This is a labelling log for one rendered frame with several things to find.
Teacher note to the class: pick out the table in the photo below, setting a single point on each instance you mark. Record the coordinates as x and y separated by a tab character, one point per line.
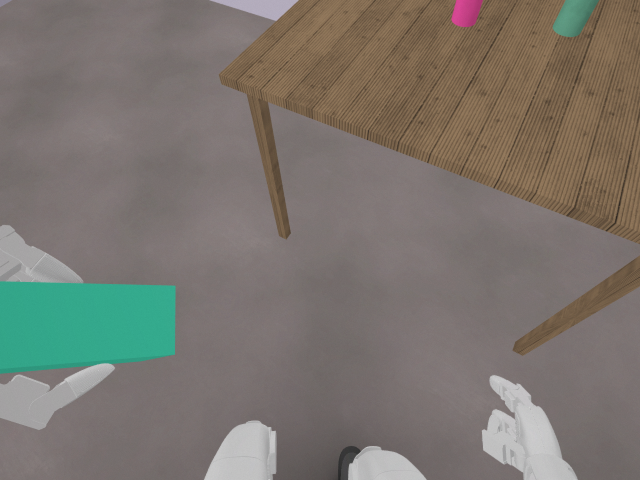
507	102

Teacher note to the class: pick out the robot left thigh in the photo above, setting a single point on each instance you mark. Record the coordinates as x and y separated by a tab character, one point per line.
247	453

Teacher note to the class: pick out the robot left hand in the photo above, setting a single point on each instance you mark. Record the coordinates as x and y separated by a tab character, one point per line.
24	400

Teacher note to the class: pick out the robot right hand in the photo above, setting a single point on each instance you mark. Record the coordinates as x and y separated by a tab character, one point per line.
512	440

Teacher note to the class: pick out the robot right shin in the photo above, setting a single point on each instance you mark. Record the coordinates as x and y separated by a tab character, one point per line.
370	448

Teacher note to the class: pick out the robot right forearm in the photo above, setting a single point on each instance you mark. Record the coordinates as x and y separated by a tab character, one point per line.
547	467

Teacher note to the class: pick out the sponge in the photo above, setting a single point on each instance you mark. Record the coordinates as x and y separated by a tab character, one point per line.
62	325

